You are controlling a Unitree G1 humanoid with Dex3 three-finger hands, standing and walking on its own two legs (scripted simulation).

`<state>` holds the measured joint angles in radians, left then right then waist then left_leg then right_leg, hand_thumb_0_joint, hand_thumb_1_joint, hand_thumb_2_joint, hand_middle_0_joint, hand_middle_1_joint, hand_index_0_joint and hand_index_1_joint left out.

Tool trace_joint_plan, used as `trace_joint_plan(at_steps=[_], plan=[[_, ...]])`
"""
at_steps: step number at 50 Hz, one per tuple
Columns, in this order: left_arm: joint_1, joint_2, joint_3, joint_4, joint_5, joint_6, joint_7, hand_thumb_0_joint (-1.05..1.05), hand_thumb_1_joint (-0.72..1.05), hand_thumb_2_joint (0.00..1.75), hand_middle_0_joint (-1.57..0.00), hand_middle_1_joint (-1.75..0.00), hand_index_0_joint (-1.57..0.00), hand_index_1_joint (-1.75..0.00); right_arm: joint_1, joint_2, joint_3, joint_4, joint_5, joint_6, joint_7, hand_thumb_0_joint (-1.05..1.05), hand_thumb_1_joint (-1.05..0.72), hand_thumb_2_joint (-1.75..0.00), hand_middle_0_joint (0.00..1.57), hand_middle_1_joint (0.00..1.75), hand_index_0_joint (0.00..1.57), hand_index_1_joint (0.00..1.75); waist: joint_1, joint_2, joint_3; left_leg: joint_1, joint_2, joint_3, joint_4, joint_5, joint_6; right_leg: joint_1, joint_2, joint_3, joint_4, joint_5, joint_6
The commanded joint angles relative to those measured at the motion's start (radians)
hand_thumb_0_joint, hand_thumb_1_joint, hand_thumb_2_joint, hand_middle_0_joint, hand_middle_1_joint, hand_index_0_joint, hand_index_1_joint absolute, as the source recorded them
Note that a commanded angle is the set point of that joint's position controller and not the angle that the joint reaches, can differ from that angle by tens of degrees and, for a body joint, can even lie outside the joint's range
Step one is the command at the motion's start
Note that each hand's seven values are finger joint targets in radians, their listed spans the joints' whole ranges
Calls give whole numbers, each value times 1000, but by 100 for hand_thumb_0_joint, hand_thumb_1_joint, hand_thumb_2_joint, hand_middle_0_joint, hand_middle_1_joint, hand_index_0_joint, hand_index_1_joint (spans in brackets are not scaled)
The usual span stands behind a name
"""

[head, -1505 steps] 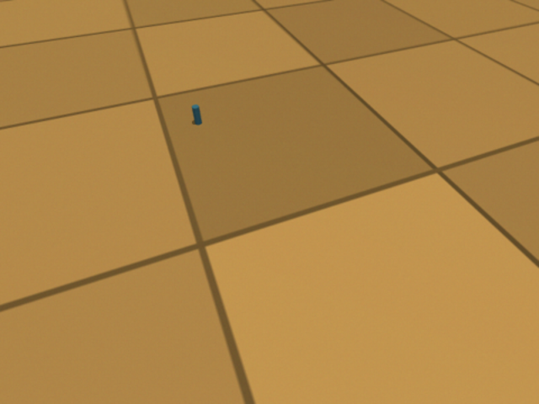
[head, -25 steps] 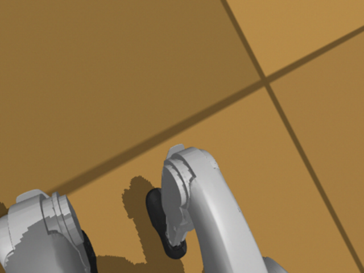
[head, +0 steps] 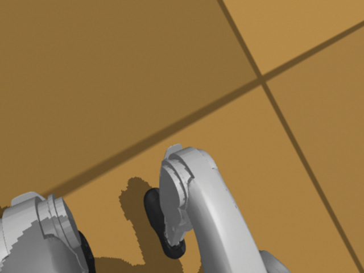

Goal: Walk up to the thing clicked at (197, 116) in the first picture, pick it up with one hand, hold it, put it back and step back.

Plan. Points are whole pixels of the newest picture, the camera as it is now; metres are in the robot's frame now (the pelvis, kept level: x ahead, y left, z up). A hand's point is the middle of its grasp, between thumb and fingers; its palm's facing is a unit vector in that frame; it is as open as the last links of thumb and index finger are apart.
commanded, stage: close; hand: left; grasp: from above
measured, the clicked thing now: out of the picture +0.47 +0.32 -0.25
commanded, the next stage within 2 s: settle in 0.30 s
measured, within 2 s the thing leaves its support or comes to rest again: leaves its support in 0.82 s
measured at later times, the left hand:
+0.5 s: hand out of the picture +0.45 +0.33 -0.21, palm faces -0.45 -0.12 -0.89, open 7.5 cm
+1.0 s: hand out of the picture +0.46 +0.33 -0.15, palm faces -0.39 -0.09 -0.92, open 7.2 cm
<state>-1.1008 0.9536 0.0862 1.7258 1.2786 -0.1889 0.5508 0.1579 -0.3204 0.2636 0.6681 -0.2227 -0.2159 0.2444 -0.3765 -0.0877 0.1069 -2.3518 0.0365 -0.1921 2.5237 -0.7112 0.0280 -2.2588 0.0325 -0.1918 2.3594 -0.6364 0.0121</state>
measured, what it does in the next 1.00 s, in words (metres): stands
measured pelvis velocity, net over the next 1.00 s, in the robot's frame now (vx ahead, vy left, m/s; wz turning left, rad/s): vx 0.01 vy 0.00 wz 0.05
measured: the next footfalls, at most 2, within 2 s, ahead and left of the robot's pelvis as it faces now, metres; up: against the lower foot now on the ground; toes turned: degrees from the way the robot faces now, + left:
none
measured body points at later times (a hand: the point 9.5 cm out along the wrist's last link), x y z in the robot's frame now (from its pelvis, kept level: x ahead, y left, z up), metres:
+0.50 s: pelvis +0.00 +0.00 +0.00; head +0.26 +0.12 +0.35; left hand +0.47 +0.33 -0.16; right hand +0.04 -0.25 -0.06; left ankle +0.07 +0.12 -0.27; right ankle +0.12 -0.11 -0.27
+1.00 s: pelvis +0.01 +0.00 +0.02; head +0.25 +0.09 +0.39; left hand +0.48 +0.33 -0.10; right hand +0.07 -0.26 -0.07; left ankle +0.07 +0.12 -0.27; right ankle +0.11 -0.11 -0.27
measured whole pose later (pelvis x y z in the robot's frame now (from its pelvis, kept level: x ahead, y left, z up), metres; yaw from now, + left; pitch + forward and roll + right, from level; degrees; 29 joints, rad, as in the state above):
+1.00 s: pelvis +0.01 +0.00 +0.02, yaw +3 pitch +35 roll -10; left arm -0.94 0.77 0.09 1.37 1.20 -0.09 0.40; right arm 0.18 -0.30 0.12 0.71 -0.15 -0.14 0.25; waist -0.29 -0.01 -0.02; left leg -2.32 0.03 -0.14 2.43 -0.72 0.02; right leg -2.26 0.02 -0.15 2.31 -0.67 0.00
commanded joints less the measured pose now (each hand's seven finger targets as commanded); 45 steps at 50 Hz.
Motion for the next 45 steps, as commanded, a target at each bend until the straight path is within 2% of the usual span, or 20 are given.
trace_joint_plan(at_steps=[1, 7, 8, 11, 14, 15, 18, 20, 22, 28, 30, 33, 34, 35, 40, 41, 42, 43, 44, 45], plan=[[-224, 188, 20, -105, -29, -5, 23, 0, 29, 69, -66, -81, -69, -78, 207, -308, -99, 12, 7, 1, -14, 0, -90, -90, 20, 30, 20, 30, -30, 440, -617, 446, -7, 60, -264, 180, -5, 350, 46, -52, -209, 204, -37], [-223, 197, 20, -117, -27, -22, 16, 0, 33, 68, -67, -80, -71, -76, 207, -306, -97, 11, 11, 10, -20, 0, -90, -90, 20, 30, 20, 30, -30, 429, -622, 432, -6, 55, -261, 183, -3, 355, 49, -54, -211, 202, -39], [-227, 193, 11, -116, -19, -25, 12, 0, 36, 66, -70, -78, -74, -74, 219, -305, -95, 16, 5, 10, -19, 0, -90, -90, 20, 30, 20, 30, -46, 421, -615, 430, -8, 65, -248, 191, 1, 378, 53, -48, -215, 216, -34], [-237, 218, 28, -128, -15, -35, 22, 0, 43, 69, -77, -77, -79, -74, 211, -307, -93, 15, 5, 13, -24, 0, -90, -90, 20, 30, 20, 30, -30, 435, -624, 427, -8, 62, -262, 176, -2, 371, 52, -53, -216, 196, -38], [-243, 174, -11, -82, -5, -40, 16, 0, 49, 65, -80, -75, -84, -71, 203, -301, -85, 11, 0, 10, -19, 0, -89, -90, 20, 30, 20, 30, -61, 400, -553, 405, -6, 56, -255, 142, 0, 329, 53, -58, -212, 171, -36], [-272, 209, 4, -132, -2, -47, 22, 0, 50, 66, -80, -76, -83, -72, 196, -315, -89, 7, 4, 9, -24, 0, -89, -90, 20, 30, 20, 30, -50, 413, -586, 426, -5, 47, -262, 149, -4, 321, 50, -64, -211, 172, -37], [-243, 176, -19, -90, 10, -47, 21, 0, 55, 59, -84, -71, -88, -67, 195, -326, -100, 8, 2, 5, -27, 0, -89, -90, 20, 30, 20, 30, -54, 446, -548, 445, -5, 46, -271, 132, -9, 294, 48, -65, -205, 160, -39], [-263, 184, -27, -95, 21, -53, 31, 0, 60, 61, -88, -71, -92, -68, 185, -311, -83, 4, 1, 5, -27, 0, -89, -90, 20, 30, 20, 30, -55, 425, -552, 424, -5, 42, -271, 120, -8, 300, 50, -69, -204, 152, -39], [-238, 184, -24, -78, 16, -49, 36, 0, 49, 61, -86, -72, -90, -68, 189, -313, -88, 4, 2, 5, -31, 0, -92, -90, 20, 30, 20, 30, -45, 413, -562, 425, -6, 51, -273, 124, -7, 321, 53, -64, -215, 159, -37], [-285, 200, -5, -148, 6, -28, 50, 0, 57, 61, -94, -69, -97, -66, 200, -318, -105, 5, 2, -6, -25, 0, -92, -91, 20, 30, 20, 30, -37, 452, -605, 449, -6, 59, -268, 139, -9, 315, 48, -57, -208, 173, -37], [-273, 230, 26, -210, 6, -21, 54, 0, 57, 62, -95, -68, -97, -65, 210, -311, -110, 12, 4, -6, -22, 0, -92, -91, 20, 30, 20, 30, -12, 493, -668, 489, -4, 60, -269, 192, -14, 343, 49, -54, -205, 217, -39], [-272, 195, 40, -233, -3, -7, 48, 0, 64, 59, -98, -67, -101, -64, 225, -303, -126, 21, 2, -11, -7, 0, -92, -91, 20, 30, 20, 30, -26, 514, -667, 510, -3, 57, -272, 224, -19, 317, 42, -59, -190, 243, -40], [-273, 210, 49, -276, -9, -4, 44, 0, 65, 59, -100, -67, -103, -64, 231, -309, -138, 25, 4, -8, -5, 0, -92, -91, 20, 30, 20, 30, -16, 531, -700, 523, -4, 63, -278, 227, -18, 337, 45, -51, -197, 247, -41], [-273, 197, 45, -361, -19, 2, 37, 0, 65, 59, -99, -67, -103, -63, 227, -310, -154, 15, 13, -7, -7, 0, -92, -91, 20, 30, 20, 30, 20, 584, -765, 578, -6, 63, -296, 257, -27, 336, 39, -49, -193, 259, -46], [-223, 188, 73, -461, -53, 47, 7, 0, 67, 56, -102, -62, -105, -59, 225, -295, -197, 22, 38, 10, 8, 0, -92, -91, 20, 30, 20, 30, 68, 646, -841, 631, -11, 74, -334, 277, -35, 312, 27, -30, -187, 261, -60], [-245, 212, 94, -556, -57, 52, -1, 0, 68, 57, -104, -62, -106, -59, 234, -292, -209, 22, 44, 17, 8, 0, -92, -91, 20, 30, 20, 30, 78, 671, -900, 666, -11, 81, -340, 303, -35, 337, 27, -24, -193, 281, -59], [-186, 148, 63, -508, -71, 68, -15, 0, 69, 56, -105, -59, -107, -57, 220, -279, -217, 26, 56, 25, 10, 0, -92, -91, 20, 30, 20, 30, 93, 647, -881, 656, -12, 83, -349, 287, -33, 315, 28, -17, -196, 269, -63], [-196, 145, 57, -541, -77, 78, -26, 0, 70, 56, -106, -59, -108, -57, 217, -277, -221, 28, 66, 35, 7, 0, -92, -91, 20, 30, 20, 30, 99, 640, -905, 658, -12, 94, -355, 293, -27, 328, 32, -8, -214, 274, -61], [-193, 125, 45, -525, -75, 88, -43, 0, 72, 54, -107, -58, -109, -56, 221, -274, -226, 28, 71, 43, 7, 0, -92, -91, 20, 30, 20, 30, 85, 610, -875, 629, -16, 103, -346, 283, -20, 328, 30, 0, -225, 275, -59], [-187, 123, 45, -544, -90, 94, -55, 0, 71, 53, -107, -57, -109, -55, 225, -266, -228, 30, 76, 54, 4, 0, -92, -91, 20, 30, 20, 30, 96, 578, -878, 602, -18, 114, -347, 292, -13, 357, 34, 7, -245, 284, -57]])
